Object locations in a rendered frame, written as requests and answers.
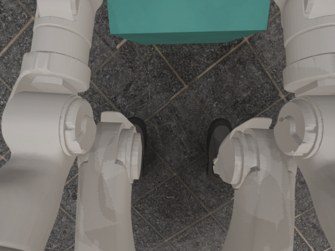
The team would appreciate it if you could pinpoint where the robot right foot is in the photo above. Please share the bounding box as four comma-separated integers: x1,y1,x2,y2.
206,118,232,183

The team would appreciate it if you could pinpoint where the carton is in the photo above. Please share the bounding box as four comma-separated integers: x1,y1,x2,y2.
107,0,270,44

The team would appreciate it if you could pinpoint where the robot right forearm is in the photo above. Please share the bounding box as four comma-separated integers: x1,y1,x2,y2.
274,0,335,97

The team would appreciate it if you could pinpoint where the robot left foot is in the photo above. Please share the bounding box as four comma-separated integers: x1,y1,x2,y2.
128,117,147,181

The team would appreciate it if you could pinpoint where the robot left upper arm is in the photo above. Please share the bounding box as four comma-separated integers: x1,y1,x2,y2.
0,91,97,251

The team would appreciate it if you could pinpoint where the robot left forearm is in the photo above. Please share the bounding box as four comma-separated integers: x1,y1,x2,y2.
1,0,103,138

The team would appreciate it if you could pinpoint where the robot right upper arm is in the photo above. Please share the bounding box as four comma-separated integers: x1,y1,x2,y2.
274,95,335,251

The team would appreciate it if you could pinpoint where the robot foot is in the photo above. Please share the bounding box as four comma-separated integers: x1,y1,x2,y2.
206,118,232,183
128,117,147,181

